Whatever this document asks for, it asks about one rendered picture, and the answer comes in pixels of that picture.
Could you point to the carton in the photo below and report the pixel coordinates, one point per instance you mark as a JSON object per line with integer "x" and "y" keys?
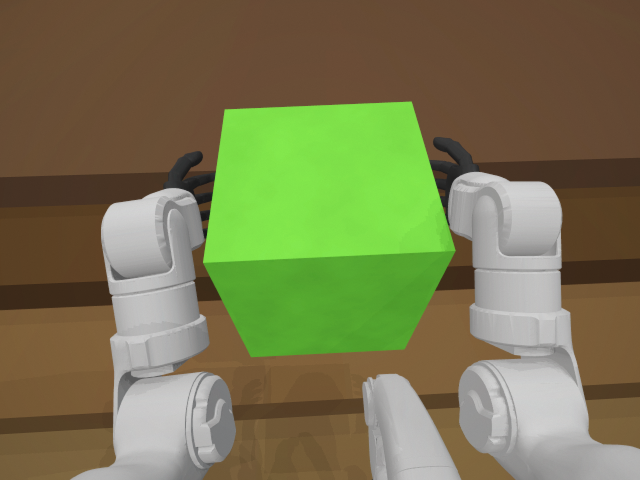
{"x": 326, "y": 231}

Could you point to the robot left upper arm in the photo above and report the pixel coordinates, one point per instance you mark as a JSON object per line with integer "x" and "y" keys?
{"x": 170, "y": 428}

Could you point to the right robot shin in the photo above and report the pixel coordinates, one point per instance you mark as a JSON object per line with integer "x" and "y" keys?
{"x": 377, "y": 457}

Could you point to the robot right hand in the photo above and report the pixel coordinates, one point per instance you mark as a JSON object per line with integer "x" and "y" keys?
{"x": 461, "y": 156}

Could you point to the robot left forearm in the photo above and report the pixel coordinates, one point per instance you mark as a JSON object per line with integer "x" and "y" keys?
{"x": 147, "y": 246}

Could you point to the robot right upper arm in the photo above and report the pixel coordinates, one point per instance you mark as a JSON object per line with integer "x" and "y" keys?
{"x": 530, "y": 416}

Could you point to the right robot thigh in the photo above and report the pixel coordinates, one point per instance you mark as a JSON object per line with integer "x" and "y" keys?
{"x": 413, "y": 447}

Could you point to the robot right forearm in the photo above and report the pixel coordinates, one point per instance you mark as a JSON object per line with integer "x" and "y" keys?
{"x": 515, "y": 229}

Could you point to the robot left hand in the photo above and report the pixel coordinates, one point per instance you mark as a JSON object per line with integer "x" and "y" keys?
{"x": 179, "y": 171}

